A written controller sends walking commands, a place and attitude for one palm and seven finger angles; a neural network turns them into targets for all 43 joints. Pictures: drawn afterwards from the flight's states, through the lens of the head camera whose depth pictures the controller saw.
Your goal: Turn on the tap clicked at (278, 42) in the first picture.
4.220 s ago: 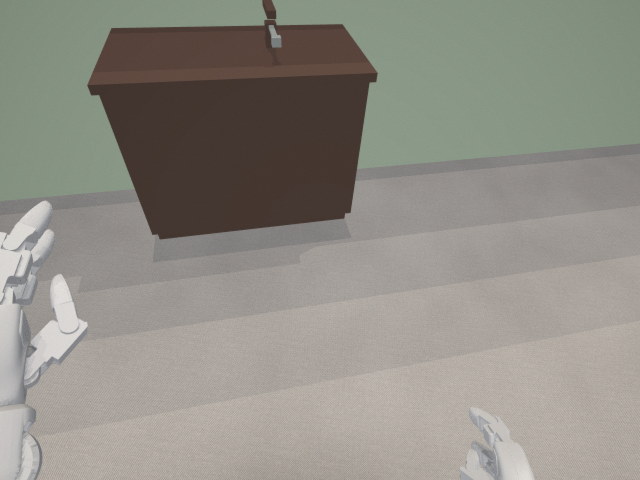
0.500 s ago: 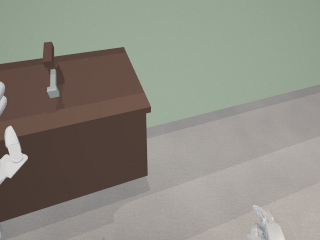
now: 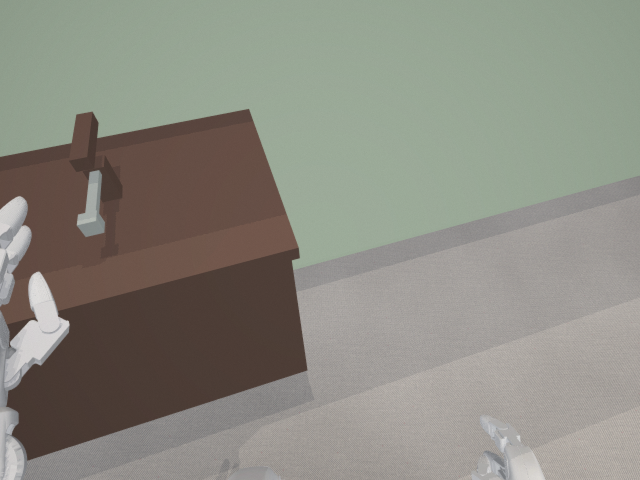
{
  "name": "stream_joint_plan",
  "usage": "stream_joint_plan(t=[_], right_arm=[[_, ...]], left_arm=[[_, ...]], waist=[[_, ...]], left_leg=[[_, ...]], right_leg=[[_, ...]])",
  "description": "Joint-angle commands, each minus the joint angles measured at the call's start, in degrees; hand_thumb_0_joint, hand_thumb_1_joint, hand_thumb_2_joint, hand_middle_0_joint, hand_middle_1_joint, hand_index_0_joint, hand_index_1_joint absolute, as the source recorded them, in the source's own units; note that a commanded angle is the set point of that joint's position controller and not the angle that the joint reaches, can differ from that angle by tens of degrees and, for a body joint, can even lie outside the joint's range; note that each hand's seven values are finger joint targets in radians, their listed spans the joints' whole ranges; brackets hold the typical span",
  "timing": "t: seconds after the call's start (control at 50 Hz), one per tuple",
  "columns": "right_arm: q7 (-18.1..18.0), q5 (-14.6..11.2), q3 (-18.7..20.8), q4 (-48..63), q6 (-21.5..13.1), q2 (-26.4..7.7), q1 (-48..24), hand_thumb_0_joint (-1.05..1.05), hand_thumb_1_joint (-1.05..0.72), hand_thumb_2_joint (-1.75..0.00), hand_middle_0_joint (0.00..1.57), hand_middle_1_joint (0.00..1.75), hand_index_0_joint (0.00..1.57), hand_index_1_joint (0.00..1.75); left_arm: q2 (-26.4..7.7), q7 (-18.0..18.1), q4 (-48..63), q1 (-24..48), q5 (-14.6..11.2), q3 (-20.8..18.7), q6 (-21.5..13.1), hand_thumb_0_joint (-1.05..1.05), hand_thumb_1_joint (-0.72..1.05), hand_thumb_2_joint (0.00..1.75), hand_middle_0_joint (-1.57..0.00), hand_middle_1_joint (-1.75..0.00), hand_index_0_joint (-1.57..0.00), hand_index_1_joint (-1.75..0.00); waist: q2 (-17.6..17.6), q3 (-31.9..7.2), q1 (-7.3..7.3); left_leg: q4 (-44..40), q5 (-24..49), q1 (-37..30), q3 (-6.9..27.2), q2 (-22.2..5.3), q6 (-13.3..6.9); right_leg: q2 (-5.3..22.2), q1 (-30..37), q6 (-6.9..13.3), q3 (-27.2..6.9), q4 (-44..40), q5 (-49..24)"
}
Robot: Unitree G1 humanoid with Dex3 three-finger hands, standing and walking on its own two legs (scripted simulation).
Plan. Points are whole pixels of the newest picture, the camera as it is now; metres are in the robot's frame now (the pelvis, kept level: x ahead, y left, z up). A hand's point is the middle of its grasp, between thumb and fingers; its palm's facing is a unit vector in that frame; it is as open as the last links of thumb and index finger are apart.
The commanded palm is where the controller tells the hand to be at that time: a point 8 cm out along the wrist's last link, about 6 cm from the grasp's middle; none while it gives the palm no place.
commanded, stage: come to a stop and stand still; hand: left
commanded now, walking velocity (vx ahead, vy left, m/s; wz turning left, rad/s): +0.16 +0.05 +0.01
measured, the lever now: (91, 223) +0.46 +0.39 +0.03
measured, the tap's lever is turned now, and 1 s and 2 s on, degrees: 0 0 0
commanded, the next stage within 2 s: look again from close up in 1.84 s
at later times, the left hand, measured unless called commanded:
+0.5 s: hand (95, 307) +0.24 +0.22 +0.16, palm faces +0.37 -0.83 -0.42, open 7.4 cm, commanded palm +0.19 +0.27 +0.18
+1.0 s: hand (78, 328) +0.22 +0.24 +0.15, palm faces +0.27 -0.89 -0.37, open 7.4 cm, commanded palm +0.17 +0.29 +0.18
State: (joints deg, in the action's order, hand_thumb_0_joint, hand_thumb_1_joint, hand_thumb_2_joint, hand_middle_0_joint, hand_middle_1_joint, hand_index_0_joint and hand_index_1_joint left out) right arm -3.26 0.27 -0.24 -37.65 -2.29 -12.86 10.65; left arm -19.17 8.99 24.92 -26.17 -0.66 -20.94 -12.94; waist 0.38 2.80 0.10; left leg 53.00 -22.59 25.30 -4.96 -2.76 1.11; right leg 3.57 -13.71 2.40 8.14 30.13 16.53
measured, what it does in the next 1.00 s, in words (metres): steps on the spot: left foot, then right foot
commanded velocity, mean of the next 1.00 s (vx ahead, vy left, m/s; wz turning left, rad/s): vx -0.03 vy -0.01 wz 0.00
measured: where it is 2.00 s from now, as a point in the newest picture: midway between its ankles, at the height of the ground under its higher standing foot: outside the picture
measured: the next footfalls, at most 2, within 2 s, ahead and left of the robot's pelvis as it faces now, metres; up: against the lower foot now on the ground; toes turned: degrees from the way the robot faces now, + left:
left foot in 0.14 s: +0.07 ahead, +0.11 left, +0.00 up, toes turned -1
right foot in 0.38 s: +0.08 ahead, -0.10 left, +0.00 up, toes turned -2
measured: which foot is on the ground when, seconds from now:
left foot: up 0.00-0.12, down 0.14-1.00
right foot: down 0.00-0.14, up 0.16-0.36, down 0.38-1.00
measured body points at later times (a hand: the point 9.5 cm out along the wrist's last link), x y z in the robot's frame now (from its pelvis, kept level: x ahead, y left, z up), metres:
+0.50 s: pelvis +0.03 -0.01 +0.00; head +0.04 -0.02 +0.44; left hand +0.21 +0.27 +0.19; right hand +0.20 -0.21 -0.10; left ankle +0.06 +0.13 -0.74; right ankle +0.04 -0.10 -0.74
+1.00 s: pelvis -0.01 +0.02 +0.00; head -0.01 +0.02 +0.45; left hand +0.20 +0.28 +0.17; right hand +0.13 -0.23 -0.07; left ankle +0.03 +0.11 -0.74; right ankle +0.04 -0.10 -0.74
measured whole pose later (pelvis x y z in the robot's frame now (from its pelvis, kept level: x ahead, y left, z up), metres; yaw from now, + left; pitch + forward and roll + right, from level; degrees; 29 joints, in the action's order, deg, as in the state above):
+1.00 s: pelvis -0.01 +0.02 +0.00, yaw -4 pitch -2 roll -1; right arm -1.0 -0.6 -0.3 -33.2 -8.3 -13.1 14.6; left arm -19.5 4.7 21.3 -24.3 -2.1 -17.1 -14.3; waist 0.5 1.4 0.6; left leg 27.0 -12.4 13.6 -3.9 0.0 -1.9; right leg -0.1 -14.9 0.2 1.6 25.2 10.9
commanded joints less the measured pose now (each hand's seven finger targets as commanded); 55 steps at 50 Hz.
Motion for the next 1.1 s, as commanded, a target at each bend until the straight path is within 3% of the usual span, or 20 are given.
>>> stream_joint_plan(t=[0.0, 0.08, 0.12, 0.16, 0.24, 0.34, 0.4, 0.46, 0.54, 0.62, 0.66, 0.7, 0.72, 0.74, 0.78, 0.8, 0.86, 0.94, 0.96, 1.08], right_arm=[[-0.55, 0.28, 1.78, 11.12, -3.71, -2.88, -5.61, 0.0, -0.9, -0.9, 0.2, 0.3, 0.2, 0.3], [-1.11, 0.14, 3.08, 12.6, -3.61, -4.08, -3.29, 0.0, -0.9, -0.9, 0.2, 0.3, 0.2, 0.3], [-0.96, -0.33, 3.9, 13.43, -3.43, -5.82, -2.59, 0.0, -0.9, -0.9, 0.2, 0.3, 0.2, 0.3], [-0.43, 0.26, 3.73, 13.07, -3.85, -5.05, -2.54, 0.0, -0.9, -0.9, 0.2, 0.3, 0.2, 0.3], [0.53, -0.19, 3.16, 11.99, -5.39, -5.41, -1.54, 0.0, -0.9, -0.9, 0.2, 0.3, 0.2, 0.3], [0.63, -0.46, 2.28, 12.29, -6.15, -5.44, -2.03, 0.0, -0.9, -0.9, 0.2, 0.3, 0.2, 0.3], [0.01, -0.39, 1.33, 12.52, -5.65, -4.03, -2.92, 0.0, -0.9, -0.9, 0.2, 0.3, 0.2, 0.3], [-0.22, -0.54, 1.38, 11.89, -4.81, -3.42, -3.08, 0.0, -0.9, -0.9, 0.2, 0.3, 0.2, 0.3], [-0.94, -0.48, 0.41, 11.11, -4.23, -3.0, -4.14, 0.0, -0.9, -0.9, 0.2, 0.3, 0.2, 0.3], [-1.78, -0.44, 1.51, 11.77, -4.02, -5.45, -4.45, 0.0, -0.9, -0.9, 0.2, 0.3, 0.2, 0.3], [-1.8, -0.16, 1.04, 12.26, -3.9, -4.93, -5.22, 0.0, -0.9, -0.9, 0.2, 0.3, 0.2, 0.3], [-1.72, -0.2, 1.05, 11.6, -4.3, -4.98, -4.65, 0.0, -0.9, -0.9, 0.2, 0.3, 0.2, 0.3], [-1.08, 2.24, 3.58, 9.78, -8.31, -7.34, 5.98, 0.0, -0.9, -0.9, 0.2, 0.3, 0.2, 0.3], [-0.11, 0.05, 1.03, 7.42, -8.26, -0.66, 1.08, 0.0, -0.9, -0.9, 0.2, 0.3, 0.2, 0.3], [0.69, -1.46, 2.22, 12.11, -8.89, -3.81, 0.02, 0.0, -0.9, -0.9, 0.2, 0.3, 0.2, 0.3], [1.09, -1.32, 2.37, 11.94, -9.17, -4.74, 0.07, 0.0, -0.9, -0.9, 0.2, 0.3, 0.2, 0.3], [2.88, -1.56, 2.63, 12.56, -9.48, -5.52, -1.55, 0.0, -0.9, -0.9, 0.2, 0.3, 0.2, 0.3], [1.88, -1.29, 1.89, 14.12, -9.22, -6.03, -2.62, 0.0, -0.9, -0.9, 0.2, 0.3, 0.2, 0.3], [1.34, -1.12, 1.87, 14.32, -8.99, -6.3, -3.12, 0.0, -0.9, -0.9, 0.2, 0.3, 0.2, 0.3], [1.14, -0.38, 1.21, 14.31, -10.59, -5.6, -3.54, 0.0, -0.9, -0.9, 0.2, 0.3, 0.2, 0.3]], left_arm=[[-11.29, 1.54, 15.3, 2.56, -0.22, -6.3, -4.0, 0.0, 0.9, 0.9, -0.2, -0.3, -0.2, -0.3], [-12.12, 2.11, 21.84, 2.43, -0.75, -6.63, -3.7, 0.0, 0.9, 0.9, -0.2, -0.3, -0.2, -0.3], [-13.06, 2.18, 22.58, 0.94, -1.1, -7.6, -4.01, 0.0, 0.9, 0.9, -0.2, -0.3, -0.2, -0.3], [-12.96, 1.3, 17.11, -0.93, -1.17, -8.13, -3.73, 0.0, 0.9, 0.9, -0.2, -0.3, -0.2, -0.3], [-11.1, 1.21, 18.39, 1.35, -1.22, -5.74, -2.51, 0.0, 0.9, 0.9, -0.2, -0.3, -0.2, -0.3], [-10.19, 0.65, 16.75, -0.63, -1.35, -4.91, -0.66, 0.0, 0.9, 0.9, -0.2, -0.3, -0.2, -0.3], [-11.41, 0.86, 14.95, 0.86, -1.41, -5.7, -0.16, 0.0, 0.9, 0.9, -0.2, -0.3, -0.2, -0.3], [-11.62, 0.6, 13.71, 2.25, -2.13, -5.43, 1.23, 0.0, 0.9, 0.9, -0.2, -0.3, -0.2, -0.3], [-11.11, 0.88, 13.48, 3.83, -1.76, -5.13, 0.9, 0.0, 0.9, 0.9, -0.2, -0.3, -0.2, -0.3], [-11.32, 1.05, 15.12, 3.44, -1.68, -4.88, -0.21, 0.0, 0.9, 0.9, -0.2, -0.3, -0.2, -0.3], [-10.2, 0.58, 15.45, 2.49, -1.45, -4.07, -0.48, 0.0, 0.9, 0.9, -0.2, -0.3, -0.2, -0.3], [-9.92, 0.88, 14.6, 3.26, -0.94, -3.49, -1.01, 0.0, 0.9, 0.9, -0.2, -0.3, -0.2, -0.3], [-56.58, -0.13, 24.5, 60.84, 6.94, -38.24, -6.61, 0.0, 0.9, 0.9, -0.2, -0.3, -0.2, -0.3], [-22.76, -3.01, -7.23, 30.06, 0.87, -15.34, -3.14, 0.0, 0.9, 0.9, -0.2, -0.3, -0.2, -0.3], [-12.42, -2.78, -5.4, 20.6, -1.02, -6.28, -3.97, 0.0, 0.9, 0.9, -0.2, -0.3, -0.2, -0.3], [-10.32, -3.19, -1.48, 15.24, -2.2, -3.62, -4.76, 0.0, 0.9, 0.9, -0.2, -0.3, -0.2, -0.3], [-6.67, -3.81, 5.15, 5.28, -3.08, 0.94, -4.72, 0.0, 0.9, 0.9, -0.2, -0.3, -0.2, -0.3], [-13.14, -2.81, 6.71, 5.08, -2.03, -5.16, -3.92, 0.0, 0.9, 0.9, -0.2, -0.3, -0.2, -0.3], [-17.29, -2.27, 8.46, 7.9, -1.88, -9.18, -4.08, 0.0, 0.9, 0.9, -0.2, -0.3, -0.2, -0.3], [-14.49, -2.49, 12.07, 18.91, -0.8, -7.91, -5.63, 0.0, 0.9, 0.9, -0.2, -0.3, -0.2, -0.3]], waist=[[-8.76, -9.62, 1.4], [-1.15, -12.52, -0.14], [13.34, -14.74, 0.53], [15.82, -11.0, 0.61], [13.62, -9.86, -0.51], [10.42, -9.7, -0.36], [1.18, -10.17, -0.83], [-9.25, -8.29, -0.73], [-8.03, -8.63, -0.41], [3.54, -10.23, 0.64], [10.86, -7.71, 0.62], [8.91, -6.56, 0.65], [-4.36, 1.47, 3.77], [-7.99, -10.4, 1.33], [0.62, -9.36, 2.06], [5.08, -9.91, 2.68], [4.18, -8.74, 3.0], [-6.95, -3.25, 2.67], [-5.18, -2.34, 2.53], [12.21, -4.34, 2.02]], left_leg=[[-14.54, 4.35, -1.98, -3.38, 1.06, -0.7], [-29.42, 18.74, -16.19, -1.8, 0.61, -0.84], [-28.8, 47.0, -27.98, 14.73, -13.7, -7.58], [-32.62, 49.28, -24.17, 19.7, -18.07, -10.51], [-29.91, 47.48, -22.16, 8.97, -13.55, -6.99], [-29.16, 31.79, -14.61, 5.15, -11.73, -4.05], [-23.78, 14.74, -8.59, 1.41, -5.35, -0.44], [-15.2, 2.33, -8.73, 2.44, 0.5, 0.58], [-19.8, 4.92, -8.03, 4.77, 0.76, -0.45], [-30.78, 24.09, -13.48, 9.98, -5.88, -2.53], [-34.07, 18.96, -7.34, 11.6, -7.08, -3.34], [-33.83, 15.43, -3.39, 10.8, -6.86, -3.2], [-20.05, 16.11, 1.61, 4.34, -3.49, -4.19], [-17.49, 12.26, -7.06, 3.81, 4.56, -2.44], [-21.61, 8.07, -10.38, 3.2, 2.67, -0.73], [-25.04, 8.23, -12.41, 3.32, 2.98, -1.43], [-29.88, 7.47, -13.55, 5.18, 1.04, -2.33], [-35.33, -5.03, -5.34, 7.38, -0.09, -2.64], [-36.44, -5.74, -5.2, 7.52, -0.31, -2.56], [-44.28, -14.3, 1.71, 11.11, -5.95, -5.03]], right_leg=[[11.54, 11.68, 5.55, -10.07, -7.25, -31.72], [7.85, 8.33, 1.4, -7.79, 0.83, -24.4], [-0.05, -5.98, -3.15, -4.18, 12.18, 0.63], [-1.76, -10.37, -3.26, -6.77, 19.54, 17.72], [-2.61, -6.15, -3.47, -4.54, 9.06, 6.65], [-3.04, 4.7, -3.69, -3.44, -4.86, -3.39], [3.19, 7.97, -1.62, -11.95, -7.47, -24.91], [9.21, 0.73, 2.53, -19.41, -12.78, -18.81], [8.27, 4.33, 2.55, -15.49, -10.84, -15.73], [0.02, 4.84, -1.8, -10.0, -5.2, -10.08], [-1.28, 6.58, -2.49, -8.38, -3.58, -6.79], [-0.96, 9.03, -2.43, -8.77, -3.93, -7.34], [2.87, 1.3, -5.89, -15.51, -13.49, -15.13], [6.85, 3.6, 1.16, -17.55, -11.18, -18.97], [9.21, 3.85, 1.96, -22.29, -12.01, -17.57], [7.13, 4.5, 0.16, -18.96, -12.03, -13.13], [2.88, 2.77, -1.79, -15.19, -12.75, 2.65], [-0.82, 1.33, -2.07, -11.98, -13.54, 14.68], [-1.39, 0.47, -2.16, -11.66, -13.28, 15.13], [-4.24, 10.59, -2.34, -7.11, 1.94, 0.9]])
